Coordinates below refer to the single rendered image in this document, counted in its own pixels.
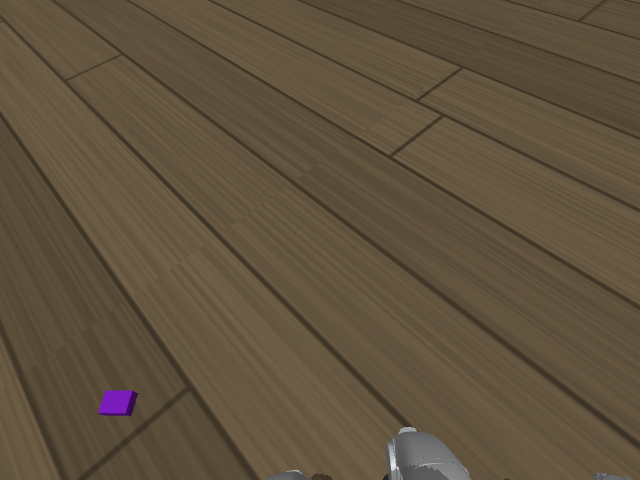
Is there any small box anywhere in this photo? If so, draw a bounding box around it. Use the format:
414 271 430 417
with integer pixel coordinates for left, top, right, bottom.
98 390 137 416

